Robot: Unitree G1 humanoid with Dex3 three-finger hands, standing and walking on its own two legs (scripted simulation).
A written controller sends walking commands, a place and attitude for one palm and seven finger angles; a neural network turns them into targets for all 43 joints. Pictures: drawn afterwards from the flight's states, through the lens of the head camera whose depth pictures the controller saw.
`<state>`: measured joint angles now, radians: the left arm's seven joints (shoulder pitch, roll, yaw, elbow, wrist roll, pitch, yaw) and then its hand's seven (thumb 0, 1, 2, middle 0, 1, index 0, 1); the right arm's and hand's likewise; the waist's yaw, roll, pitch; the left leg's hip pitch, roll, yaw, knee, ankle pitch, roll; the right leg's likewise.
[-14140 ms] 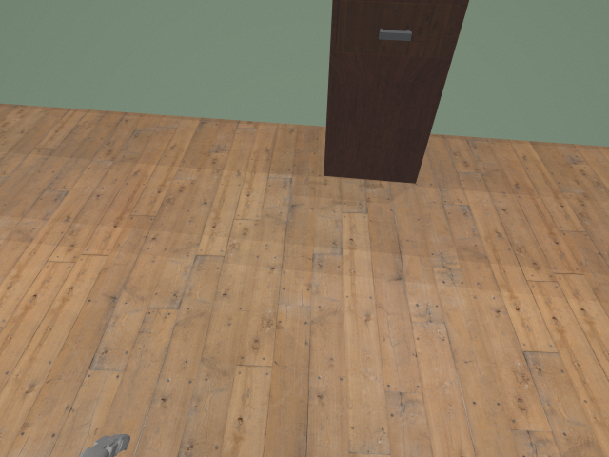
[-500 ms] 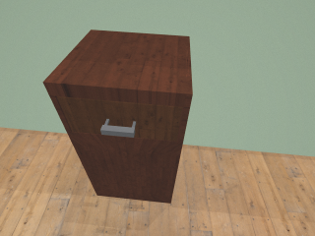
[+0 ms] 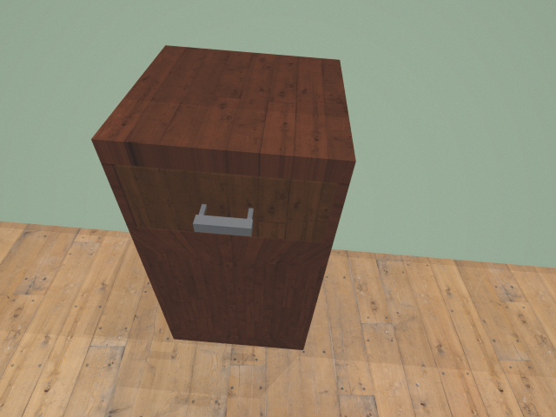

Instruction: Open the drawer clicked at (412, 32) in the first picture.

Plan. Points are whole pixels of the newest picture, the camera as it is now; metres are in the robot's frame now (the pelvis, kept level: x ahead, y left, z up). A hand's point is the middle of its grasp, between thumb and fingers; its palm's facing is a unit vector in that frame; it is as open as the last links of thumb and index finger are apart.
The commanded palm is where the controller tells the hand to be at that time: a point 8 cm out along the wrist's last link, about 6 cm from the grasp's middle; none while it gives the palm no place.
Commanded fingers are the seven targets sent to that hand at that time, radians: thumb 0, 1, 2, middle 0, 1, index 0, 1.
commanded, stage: come to a stop and stand still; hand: left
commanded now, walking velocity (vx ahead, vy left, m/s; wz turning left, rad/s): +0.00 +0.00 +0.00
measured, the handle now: (225, 217) +0.50 +0.14 -0.04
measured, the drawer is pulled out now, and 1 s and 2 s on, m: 0.00 0.00 0.00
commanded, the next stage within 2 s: look again from close up in 0.50 s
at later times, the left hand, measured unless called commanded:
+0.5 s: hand out of the picture -0.04 +0.17 -0.18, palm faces +0.03 -0.99 -0.14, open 7.3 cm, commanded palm none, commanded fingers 0.00 0.90 0.90 -0.20 -0.30 -0.20 -0.30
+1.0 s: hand out of the picture -0.02 +0.14 -0.18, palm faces +0.02 -0.99 -0.12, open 7.3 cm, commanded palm none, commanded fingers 0.00 0.90 0.90 -0.20 -0.30 -0.20 -0.30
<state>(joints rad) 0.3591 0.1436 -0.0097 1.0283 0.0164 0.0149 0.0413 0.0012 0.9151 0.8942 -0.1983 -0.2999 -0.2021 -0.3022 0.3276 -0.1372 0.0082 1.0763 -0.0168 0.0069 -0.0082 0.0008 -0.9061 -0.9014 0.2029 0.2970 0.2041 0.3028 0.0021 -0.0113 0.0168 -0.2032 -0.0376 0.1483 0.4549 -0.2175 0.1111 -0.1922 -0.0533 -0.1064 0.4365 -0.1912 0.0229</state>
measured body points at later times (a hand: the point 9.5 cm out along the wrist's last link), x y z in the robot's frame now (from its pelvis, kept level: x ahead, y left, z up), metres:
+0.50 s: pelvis +0.00 +0.03 +0.00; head -0.01 +0.04 +0.45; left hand -0.04 +0.22 -0.17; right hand -0.02 -0.19 -0.16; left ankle +0.03 +0.04 -0.74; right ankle +0.03 -0.14 -0.74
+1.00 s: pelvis +0.01 +0.01 +0.00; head +0.01 +0.02 +0.45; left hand -0.02 +0.20 -0.16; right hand -0.03 -0.19 -0.16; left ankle +0.03 +0.04 -0.74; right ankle +0.03 -0.14 -0.74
